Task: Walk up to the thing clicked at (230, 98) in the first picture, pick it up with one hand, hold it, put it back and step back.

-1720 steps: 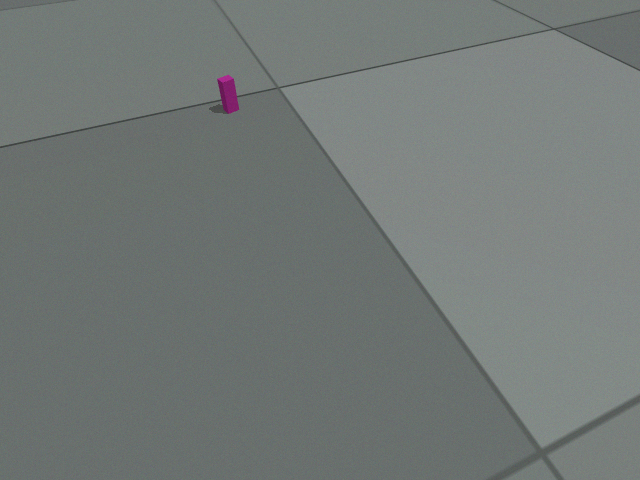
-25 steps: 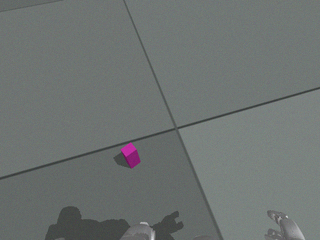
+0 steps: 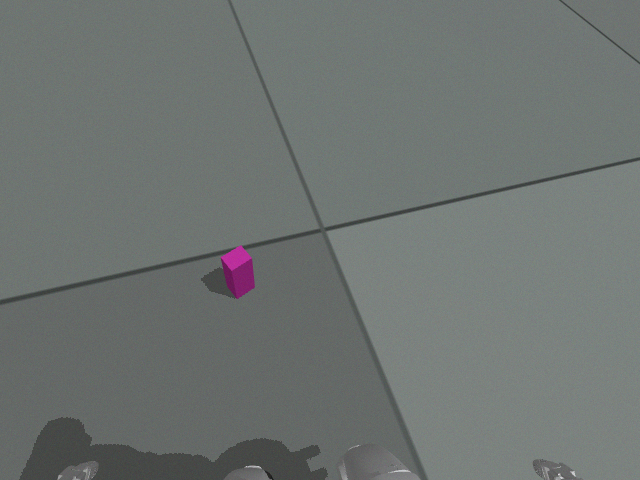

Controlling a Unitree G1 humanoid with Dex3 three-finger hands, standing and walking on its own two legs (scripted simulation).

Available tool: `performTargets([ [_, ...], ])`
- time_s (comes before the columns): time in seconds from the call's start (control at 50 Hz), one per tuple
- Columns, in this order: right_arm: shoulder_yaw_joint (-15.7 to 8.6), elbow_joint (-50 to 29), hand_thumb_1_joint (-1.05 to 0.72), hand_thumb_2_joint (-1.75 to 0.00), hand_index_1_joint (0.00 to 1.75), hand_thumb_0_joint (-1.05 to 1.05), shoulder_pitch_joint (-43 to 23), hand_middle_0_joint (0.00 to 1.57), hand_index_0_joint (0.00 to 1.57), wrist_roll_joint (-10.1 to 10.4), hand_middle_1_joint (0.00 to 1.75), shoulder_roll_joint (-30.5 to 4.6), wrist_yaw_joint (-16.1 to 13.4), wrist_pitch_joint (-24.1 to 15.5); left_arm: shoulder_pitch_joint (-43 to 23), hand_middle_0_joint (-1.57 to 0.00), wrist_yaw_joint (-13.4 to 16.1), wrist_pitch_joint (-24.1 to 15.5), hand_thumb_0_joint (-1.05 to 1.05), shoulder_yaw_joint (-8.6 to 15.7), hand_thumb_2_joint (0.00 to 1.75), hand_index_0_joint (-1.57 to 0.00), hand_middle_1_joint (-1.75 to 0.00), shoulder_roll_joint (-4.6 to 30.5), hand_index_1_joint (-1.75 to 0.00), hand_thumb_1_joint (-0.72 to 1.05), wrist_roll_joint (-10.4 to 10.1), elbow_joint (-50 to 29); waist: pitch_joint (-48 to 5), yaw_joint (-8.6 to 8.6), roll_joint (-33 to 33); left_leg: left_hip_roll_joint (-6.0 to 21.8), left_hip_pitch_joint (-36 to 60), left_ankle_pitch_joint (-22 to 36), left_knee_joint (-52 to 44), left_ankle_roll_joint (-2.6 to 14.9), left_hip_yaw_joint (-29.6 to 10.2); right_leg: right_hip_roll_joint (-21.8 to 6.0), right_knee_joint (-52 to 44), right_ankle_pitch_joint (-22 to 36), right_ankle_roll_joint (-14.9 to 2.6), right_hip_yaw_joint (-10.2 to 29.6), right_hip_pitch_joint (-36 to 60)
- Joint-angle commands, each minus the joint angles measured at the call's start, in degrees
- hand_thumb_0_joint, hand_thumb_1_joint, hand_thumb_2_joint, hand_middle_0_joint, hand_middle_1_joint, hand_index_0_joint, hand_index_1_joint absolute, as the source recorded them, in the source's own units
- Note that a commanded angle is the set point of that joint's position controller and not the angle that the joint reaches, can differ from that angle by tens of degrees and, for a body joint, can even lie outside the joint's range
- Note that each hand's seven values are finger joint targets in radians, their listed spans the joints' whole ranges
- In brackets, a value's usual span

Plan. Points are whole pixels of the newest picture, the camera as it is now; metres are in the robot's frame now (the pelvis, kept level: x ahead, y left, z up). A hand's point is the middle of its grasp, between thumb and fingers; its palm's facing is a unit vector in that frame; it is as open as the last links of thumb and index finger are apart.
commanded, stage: step back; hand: left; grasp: from the side
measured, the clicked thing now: (238, 273) +0.74 +0.21 -0.67
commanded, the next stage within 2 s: stand in 1.78 s
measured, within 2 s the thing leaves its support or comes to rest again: neither
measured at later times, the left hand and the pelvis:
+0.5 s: hand out of the picture -0.06 +0.22 -0.13, palm faces -0.01 -0.90 -0.44, open 7.4 cm; pelvis -0.16 -0.05 -0.01, yaw +0 degrees
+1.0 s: hand out of the picture -0.24 +0.18 -0.15, palm faces +0.05 -0.92 -0.39, open 7.4 cm; pelvis -0.27 -0.09 -0.01, yaw +1 degrees
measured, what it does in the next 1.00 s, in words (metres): walks backwards: right foot, then left foot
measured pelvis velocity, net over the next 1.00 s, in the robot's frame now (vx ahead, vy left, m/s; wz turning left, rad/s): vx -0.27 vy -0.09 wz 0.02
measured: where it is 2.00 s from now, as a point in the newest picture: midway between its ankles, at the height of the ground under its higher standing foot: outside the picture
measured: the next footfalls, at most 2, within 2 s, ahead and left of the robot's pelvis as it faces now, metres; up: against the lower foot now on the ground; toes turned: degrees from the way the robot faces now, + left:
right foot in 0.22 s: -0.09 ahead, -0.16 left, +0.00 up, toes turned -1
left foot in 0.56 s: -0.22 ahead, +0.06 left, +0.00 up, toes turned +2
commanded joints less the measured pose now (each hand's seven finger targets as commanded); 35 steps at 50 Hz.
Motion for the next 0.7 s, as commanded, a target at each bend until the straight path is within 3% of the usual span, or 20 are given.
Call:
performTargets([
  [0.0,-4.62,-5.26,-0.9,-0.9,0.3,0.0,1.14,0.2,0.2,0.63,0.3,-15.06,-1.53,-1.6,2.33,-0.2,0.49,-1.3,0.0,2.6,0.9,-0.2,-0.3,9.06,-0.3,0.9,0.34,-4.43,-13.21,-2.07,11.4,13.33,17.49,20.3,-6.6,11.33,-12.61,-2.18,-6.8,-1.22,2.19,-1.06,-4.76],
  [0.08,-5.07,-6.54,-0.9,-0.9,0.3,0.0,0.3,0.2,0.2,-0.1,0.3,-16.89,-1.25,-0.93,3.22,-0.2,-0.16,-1.26,0.0,2.16,0.9,-0.2,-0.3,9.0,-0.3,0.9,0.15,-3.67,-15.07,-2.62,14.28,14.8,14.2,13.27,-6.73,11.96,-12.41,-5.61,-19.6,-3.3,1.63,-5.48,2.5],
  [0.14,-5.5,-7.59,-0.9,-0.9,0.3,0.0,-3.5,0.2,0.2,-0.24,0.3,-18.99,-1.08,0.1,8.84,-0.2,-1.09,-1.12,0.0,2.59,0.9,-0.2,-0.3,9.54,-0.3,0.9,0.2,-0.46,-15.73,-0.21,15.55,14.54,5.3,2.41,-7.68,9.16,-11.91,-7.45,-33.95,0.52,-0.78,-9.2,12.52],
  [0.16,-5.48,-8.07,-0.9,-0.9,0.3,0.0,-5.48,0.2,0.2,-0.04,0.3,-19.45,-1.08,0.45,13.08,-0.2,-1.25,-1.13,0.0,2.75,0.9,-0.2,-0.3,8.84,-0.3,0.9,0.14,1.12,-16.54,2.08,15.78,14.47,2.71,1.01,-6.09,7.95,-10.9,-8.1,-40.71,5.4,-1.89,-9.72,16.64],
  [0.18,-4.9,-7.93,-0.9,-0.9,0.3,0.0,-5.33,0.2,0.2,0.08,0.3,-18.31,-0.95,0.92,14.73,-0.2,-1.27,-1.28,0.0,3.18,0.9,-0.2,-0.3,9.18,-0.3,0.9,0.43,2.53,-16.64,2.36,12.73,12.27,-0.87,-2.6,-4.02,6.28,-9.83,-7.17,-44.93,7.43,-2.78,-10.69,20.28],
  [0.2,-4.37,-7.85,-0.9,-0.9,0.3,0.0,-4.25,0.2,0.2,0.53,0.3,-16.3,-0.82,1.04,13.55,-0.2,-1.3,-1.4,0.0,3.92,0.9,-0.2,-0.3,11.1,-0.3,0.9,1.31,2.0,-13.94,2.31,5.96,7.47,-7.47,-11.27,1.54,3.06,-7.2,-10.03,-47.4,3.77,-4.78,-3.51,19.61],
  [0.22,-3.28,-8.18,-0.9,-0.9,0.3,0.0,-3.31,0.2,0.2,1.02,0.3,-11.84,-1.19,1.13,10.77,-0.2,-1.51,-1.5,0.0,5.13,0.9,-0.2,-0.3,15.95,-0.3,0.9,1.89,-0.02,-9.28,2.27,-9.17,-4.19,-18.88,-20.1,15.26,-1.29,-3.43,-21.36,-53.64,-4.32,-8.74,14.81,15.47],
  [0.24,-4.35,-8.45,-0.9,-0.9,0.3,0.0,-5.73,0.2,0.2,0.68,0.3,-13.67,-2.53,0.98,2.89,-0.2,-1.24,-1.12,0.0,5.69,0.9,-0.2,-0.3,21.16,-0.3,0.9,2.12,-3.69,-5.09,4.1,-15.14,-5.41,-12.91,-23.19,29.22,-3.13,-4.85,-31.72,-59.74,-6.3,-17.53,22.57,-2.56],
  [0.26,-5.4,-7.14,-0.9,-0.9,0.3,0.0,-4.49,0.2,0.2,0.76,0.3,-16.99,-2.59,1.08,-2.53,-0.2,-0.82,-1.49,0.0,5.49,0.9,-0.2,-0.3,20.69,-0.3,0.9,1.74,-5.21,-0.6,1.63,-13.93,-2.76,-7.56,-20.37,36.98,-2.81,-8.65,-33.1,-63.23,-11.44,-18.42,24.29,-13.53],
  [0.32,-3.69,-3.02,-0.9,-0.9,0.3,0.0,2.78,0.2,0.2,1.94,0.3,-14.25,-1.79,0.63,-8.47,-0.2,-0.32,-1.99,0.0,3.34,0.9,-0.2,-0.3,11.06,-0.3,0.9,1.38,-6.32,-2.25,-3.46,-4.72,-8.18,-7.92,-12.09,39.72,-2.59,-7.45,-17.81,-51.73,12.56,-10.13,-1.82,-3.56],
  [0.36,-2.66,-2.99,-0.9,-0.9,0.3,0.0,3.84,0.2,0.2,1.68,0.3,-12.78,-2.12,-0.08,-4.97,-0.2,-0.32,-1.97,0.0,3.73,0.9,-0.2,-0.3,10.97,-0.3,0.9,1.83,-6.46,-5.82,-1.1,-7.05,-8.04,-9.1,-12.47,37.96,-3.24,-6.05,-16.56,-48.1,20.93,-10.1,-3.4,4.21],
  [0.46,-1.67,-4.93,-0.9,-0.9,0.3,0.0,2.26,0.2,0.2,0.73,0.3,-10.73,-2.81,-2.1,3.06,-0.2,0.87,-0.88,0.0,3.87,0.9,-0.2,-0.3,9.44,-0.3,0.9,1.94,-6.39,-14.02,3.42,-10.46,-2.15,-13.42,-15.41,7.12,-3.29,-0.05,-19.58,-36.6,42.82,-11.48,-2.51,32.14],
  [0.52,-2.58,-2.36,-0.9,-0.9,0.3,0.0,7.05,0.2,0.2,-0.03,0.3,-10.7,-2.44,-2.69,1.79,-0.2,0.26,-0.09,0.0,2.89,0.9,-0.2,-0.3,10.36,-0.3,0.9,0.44,-6.98,-16.83,1.4,-6.44,-3.11,1.76,3.75,-13.03,-1.82,3.1,-18.01,-29.54,38.24,-8.59,-4.19,25.02],
  [0.54,-3.48,-2.37,-0.9,-0.9,0.3,0.0,6.47,0.2,0.2,-0.42,0.3,-13.22,-2.37,-2.68,3.12,-0.2,0.09,0.06,0.0,1.83,0.9,-0.2,-0.3,8.46,-0.3,0.9,0.35,-7.28,-17.11,1.87,-1.84,1.67,9.33,7.29,-11.76,0.01,-4.95,-16.17,-27.48,27.85,-6.36,-3.89,14.55],
  [0.56,-4.65,-2.91,-0.9,-0.9,0.3,0.0,4.51,0.2,0.2,-0.81,0.3,-18.07,-2.29,-2.53,4.4,-0.2,-0.12,-0.05,0.0,1.33,0.9,-0.2,-0.3,6.48,-0.3,0.9,-0.02,-7.18,-17.23,2.78,11.84,13.71,15.94,13.27,-10.51,5.09,-21.33,-9.26,-21.32,6.46,-3.45,-8.53,0.05],
  [0.58,-5.08,-4.1,-0.9,-0.9,0.3,0.0,3.31,0.2,0.2,-0.61,0.3,-22.42,-1.76,-2.13,-1.28,-0.2,0.38,-0.09,0.0,2.02,0.9,-0.2,-0.3,8.71,-0.3,0.9,-0.47,-7.86,-14.81,-0.63,14.88,22.79,6.03,15.94,-10.33,14.34,-27.39,-7.11,-13.65,-9.37,-1.69,-8.52,0.36],
  [0.6,-5.58,-4.86,-0.9,-0.9,0.3,0.0,0.12,0.2,0.2,-0.62,0.3,-23.21,-2.5,-2.66,-5.03,-0.2,0.49,-0.13,0.0,2.63,0.9,-0.2,-0.3,10.68,-0.3,0.9,0.0,-7.99,-11.19,-1.3,16.73,27.15,-1.92,15.32,-11.99,17.67,-32.71,-10.21,-5.89,-9.3,-1.7,-2.24,3.49],
  [0.64,-3.64,-4.81,-0.9,-0.9,0.3,0.0,-2.32,0.2,0.2,-0.59,0.3,-17.42,-2.66,-2.99,-2.36,-0.2,-0.35,-0.56,0.0,2.46,0.9,-0.2,-0.3,10.12,-0.3,0.9,-0.53,-5.59,-10.88,1.04,10.31,17.59,0.4,22.77,-6.76,13.76,-16.02,-7.57,-6.7,-4.81,-1.92,-2.76,4.86],
  [0.66,-2.65,-4.85,-0.9,-0.9,0.3,0.0,-2.78,0.2,0.2,-0.36,0.3,-15.46,-2.58,-2.96,-0.47,-0.2,-0.55,-1.14,0.0,2.17,0.9,-0.2,-0.3,9.43,-0.3,0.9,-0.88,-4.71,-11.44,2.14,10.19,14.37,2.19,25.94,-4.89,11.19,-10.81,-6.41,-7.8,-3.01,-2.11,-4.17,3.51],
  [0.68,-2.67,-4.72,-0.9,-0.9,0.3,0.0,-2.37,0.2,0.2,-0.11,0.3,-15.03,-2.37,-2.97,-0.09,-0.2,-0.83,-1.4,0.0,2.09,0.9,-0.2,-0.3,9.39,-0.3,0.9,-0.69,-4.05,-11.13,1.79,10.9,12.86,0.56,20.72,-4.96,9.66,-9.43,-6.52,-10.56,-1.97,-2.2,-6.18,5.28],
])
